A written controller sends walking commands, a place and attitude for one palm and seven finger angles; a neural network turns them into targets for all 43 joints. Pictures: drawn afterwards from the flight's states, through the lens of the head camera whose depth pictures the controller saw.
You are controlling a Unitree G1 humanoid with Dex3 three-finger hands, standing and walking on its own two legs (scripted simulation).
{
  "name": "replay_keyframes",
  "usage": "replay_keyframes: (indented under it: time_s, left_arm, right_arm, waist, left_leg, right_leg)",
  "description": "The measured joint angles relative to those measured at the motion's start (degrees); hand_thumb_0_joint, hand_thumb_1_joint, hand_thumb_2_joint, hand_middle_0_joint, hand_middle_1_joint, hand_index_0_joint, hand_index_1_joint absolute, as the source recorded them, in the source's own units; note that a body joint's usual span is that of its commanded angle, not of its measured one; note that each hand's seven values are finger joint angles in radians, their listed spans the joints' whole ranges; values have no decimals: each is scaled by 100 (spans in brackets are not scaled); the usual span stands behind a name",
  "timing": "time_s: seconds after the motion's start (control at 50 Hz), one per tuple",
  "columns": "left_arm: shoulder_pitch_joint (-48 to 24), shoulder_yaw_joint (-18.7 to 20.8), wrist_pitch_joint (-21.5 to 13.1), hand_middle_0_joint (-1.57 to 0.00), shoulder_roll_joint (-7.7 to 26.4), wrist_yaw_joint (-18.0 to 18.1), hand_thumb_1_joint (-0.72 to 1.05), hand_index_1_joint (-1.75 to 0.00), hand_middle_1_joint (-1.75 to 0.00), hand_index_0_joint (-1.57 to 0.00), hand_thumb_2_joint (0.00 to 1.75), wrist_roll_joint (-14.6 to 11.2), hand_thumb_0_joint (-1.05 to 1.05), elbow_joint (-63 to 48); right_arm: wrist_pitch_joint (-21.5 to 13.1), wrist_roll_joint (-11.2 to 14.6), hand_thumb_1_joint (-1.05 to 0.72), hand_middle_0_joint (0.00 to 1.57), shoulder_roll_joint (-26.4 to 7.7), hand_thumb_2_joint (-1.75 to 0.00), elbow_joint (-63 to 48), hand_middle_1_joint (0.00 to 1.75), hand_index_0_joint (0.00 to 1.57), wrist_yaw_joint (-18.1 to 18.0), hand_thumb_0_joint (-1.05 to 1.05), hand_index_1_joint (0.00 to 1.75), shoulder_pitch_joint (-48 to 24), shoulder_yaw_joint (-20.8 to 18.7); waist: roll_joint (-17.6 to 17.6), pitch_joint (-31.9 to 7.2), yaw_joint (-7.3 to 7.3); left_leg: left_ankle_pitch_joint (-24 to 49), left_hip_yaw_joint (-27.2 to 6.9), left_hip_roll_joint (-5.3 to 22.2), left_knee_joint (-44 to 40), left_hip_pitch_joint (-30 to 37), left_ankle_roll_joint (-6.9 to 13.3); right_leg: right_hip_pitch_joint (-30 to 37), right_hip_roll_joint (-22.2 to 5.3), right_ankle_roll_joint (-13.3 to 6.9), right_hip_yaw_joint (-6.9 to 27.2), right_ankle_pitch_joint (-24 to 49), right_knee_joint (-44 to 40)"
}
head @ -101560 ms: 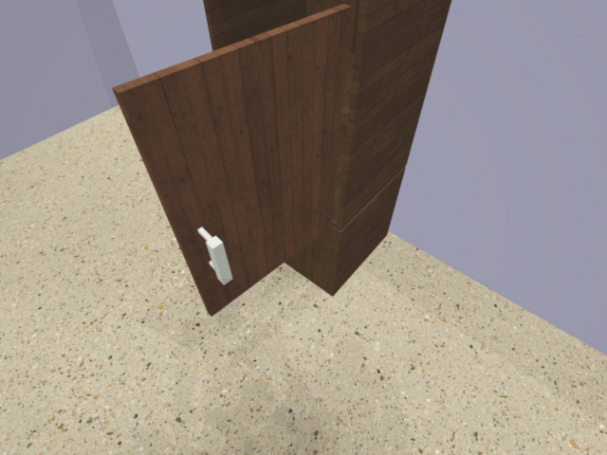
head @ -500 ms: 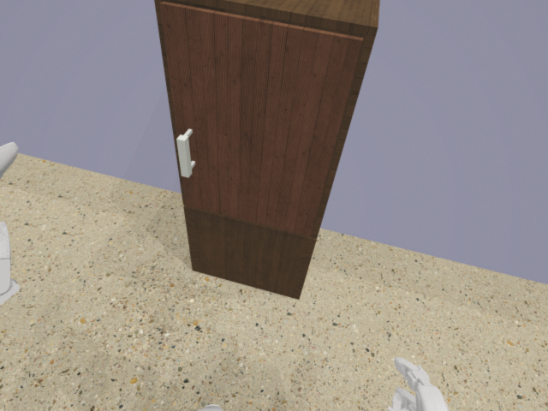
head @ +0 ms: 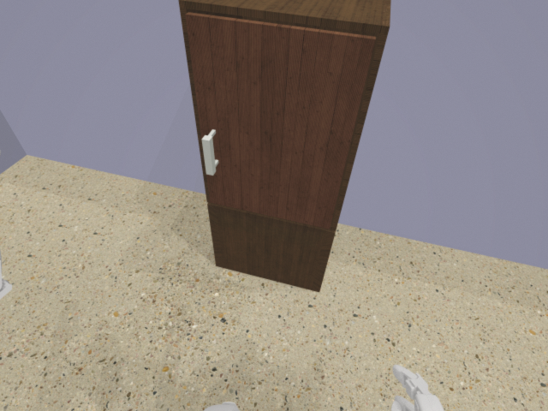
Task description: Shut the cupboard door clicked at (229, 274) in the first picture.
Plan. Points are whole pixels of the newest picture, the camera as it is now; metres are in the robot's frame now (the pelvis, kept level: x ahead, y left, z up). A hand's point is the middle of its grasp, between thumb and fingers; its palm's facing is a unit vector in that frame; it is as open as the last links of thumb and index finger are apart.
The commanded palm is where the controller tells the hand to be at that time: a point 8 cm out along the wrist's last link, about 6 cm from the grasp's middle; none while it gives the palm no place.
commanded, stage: stop stepping back and stand still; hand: left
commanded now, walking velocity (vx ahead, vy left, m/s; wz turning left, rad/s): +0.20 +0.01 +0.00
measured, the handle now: (211, 152) +0.81 +0.24 -0.10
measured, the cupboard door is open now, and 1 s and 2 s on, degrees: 0 0 0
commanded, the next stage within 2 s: let the arm hang, fingers relaxed in 1.20 s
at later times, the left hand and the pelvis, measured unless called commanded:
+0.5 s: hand out of the picture +0.21 +0.31 +0.20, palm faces +0.41 -0.72 -0.56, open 7.4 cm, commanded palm +0.14 +0.34 +0.18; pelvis +0.00 +0.04 +0.00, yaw +0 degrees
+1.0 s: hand out of the picture +0.13 +0.35 +0.17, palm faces +0.50 -0.75 -0.43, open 7.4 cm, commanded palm +0.07 +0.37 +0.18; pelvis -0.06 +0.07 +0.01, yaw +3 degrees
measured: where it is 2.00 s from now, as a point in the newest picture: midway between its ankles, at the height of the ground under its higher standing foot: outside the picture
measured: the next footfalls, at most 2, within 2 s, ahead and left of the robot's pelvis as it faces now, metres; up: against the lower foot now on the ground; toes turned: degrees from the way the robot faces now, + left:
left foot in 0.16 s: +0.05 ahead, +0.19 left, +0.00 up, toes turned +6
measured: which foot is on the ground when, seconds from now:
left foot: up 0.00-0.14, down 0.16-1.00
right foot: down 0.00-1.00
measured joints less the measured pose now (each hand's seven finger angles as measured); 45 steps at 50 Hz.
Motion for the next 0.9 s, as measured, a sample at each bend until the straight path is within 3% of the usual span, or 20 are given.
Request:
replay_keyframes:
  time_s: [0.06,0.14,0.16,0.18,0.22,0.26,0.32,0.38,0.44,0.5,0.6,0.72,0.8,0.9]
  left_arm:
    - [-562,-192,126,-21,-488,138,89,-30,-30,-22,90,71,0,994]
    - [-1852,-720,585,-20,-1369,335,89,-30,-30,-21,90,173,0,2562]
    - [-2041,-888,719,-20,-1567,354,89,-30,-30,-21,90,185,0,2724]
    - [-2145,-1042,828,-20,-1713,351,90,-30,-30,-20,90,195,0,2783]
    - [-2025,-1272,962,-19,-1861,291,90,-30,-30,-20,90,204,1,2489]
    - [-1648,-1365,975,-19,-1780,182,90,-30,-30,-20,90,197,1,1815]
    - [-1155,-1211,781,-20,-1223,72,90,-30,-30,-20,90,180,2,747]
    - [-875,-646,453,-21,-550,83,89,-30,-30,-21,90,150,2,129]
    - [-800,-187,209,-21,-258,144,89,-30,-30,-21,90,124,1,174]
    - [-708,-151,218,-21,-300,153,89,-30,-30,-21,90,98,1,619]
    - [-544,-627,570,-21,-731,102,89,-30,-30,-21,90,86,1,1352]
    - [-738,-1130,736,-21,-1163,86,89,-30,-30,-21,90,176,1,1283]
    - [-997,-1068,539,-21,-1152,141,89,-30,-30,-21,90,235,2,1039]
    - [-1171,-768,294,-21,-1010,198,89,-30,-30,-21,90,255,1,1201]
  right_arm:
    - [165,110,-90,20,-151,-89,193,30,21,-82,1,30,229,41]
    - [71,146,-90,20,-517,-89,334,30,20,-220,1,30,340,-24]
    - [47,149,-90,20,-606,-89,368,30,20,-244,1,30,312,-61]
    - [47,145,-90,20,-617,-89,446,30,20,-262,1,30,212,-96]
    - [59,142,-90,20,-544,-89,427,30,20,-256,1,30,-32,-107]
    - [-30,137,-91,20,-398,-89,204,30,20,-227,1,30,-231,-81]
    - [-216,138,-91,20,-139,-89,-198,30,20,-130,1,30,-316,-46]
    - [-269,142,-91,20,0,-89,-433,30,20,-52,1,30,-331,2]
    - [-170,141,-90,20,-27,-89,-454,30,20,-19,1,30,-396,2]
    - [4,168,-90,20,-122,-89,-350,30,20,-4,1,30,-403,-34]
    - [222,203,-90,20,-278,-89,-122,30,20,-102,1,30,-210,-104]
    - [185,158,-91,20,-311,-89,71,30,20,-259,1,30,71,-89]
    - [55,115,-91,20,-266,-89,66,30,20,-291,1,30,66,-43]
    - [-68,102,-91,20,-202,-89,-78,30,20,-258,1,30,-64,-15]
  waist:
    - [21,-473,176]
    - [290,-546,161]
    - [368,-486,142]
    - [311,-365,120]
    - [96,-51,124]
    - [-84,219,5]
    - [-272,462,-171]
    - [-318,487,-213]
    - [-111,470,-243]
    - [118,370,-284]
    - [287,194,-313]
    - [105,223,-146]
    - [39,246,-93]
    - [145,216,-146]
  left_leg:
    - [-207,-97,140,222,405,125]
    - [-127,-185,487,-944,1319,345]
    - [-57,-236,553,-1202,1504,319]
    - [-68,-240,498,-1244,1542,157]
    - [-61,-99,427,-1265,1640,8]
    - [-16,20,461,-1332,1685,-3]
    - [75,41,569,-1439,1657,-23]
    - [121,59,666,-1459,1498,-65]
    - [154,59,747,-1440,1367,-61]
    - [212,101,730,-1446,1328,-7]
    - [253,143,621,-1527,1411,72]
    - [396,41,526,-1542,1477,145]
    - [534,-18,528,-1605,1469,175]
    - [696,-21,512,-1772,1405,210]
  right_leg:
    - [90,-201,122,129,-129,-71]
    - [127,-356,304,-181,-389,203]
    - [104,-359,349,-277,-477,324]
    - [87,-441,398,-307,-552,442]
    - [44,-552,435,-170,-543,599]
    - [-118,-550,530,-51,-415,821]
    - [-187,-439,540,-20,-202,741]
    - [-87,-323,459,0,-193,171]
    - [-120,-236,398,13,-57,-61]
    - [-160,-257,449,53,33,-96]
    - [-144,-370,534,73,30,-31]
    - [-39,-447,582,-39,102,-3]
    - [1,-429,591,-96,265,-126]
    - [-61,-412,612,-69,487,-319]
